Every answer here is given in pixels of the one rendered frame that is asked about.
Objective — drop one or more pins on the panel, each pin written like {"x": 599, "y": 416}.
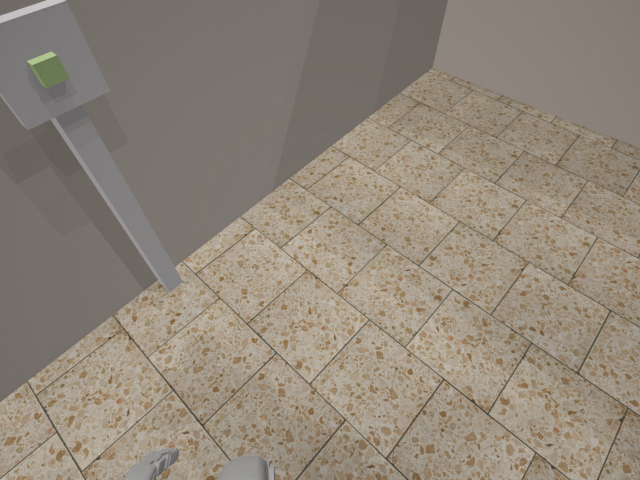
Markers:
{"x": 50, "y": 26}

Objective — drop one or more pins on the left robot thigh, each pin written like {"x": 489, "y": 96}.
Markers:
{"x": 251, "y": 467}

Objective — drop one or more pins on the left robot hand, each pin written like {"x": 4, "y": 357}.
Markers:
{"x": 153, "y": 464}

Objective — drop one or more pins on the button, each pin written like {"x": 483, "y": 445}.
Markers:
{"x": 48, "y": 69}

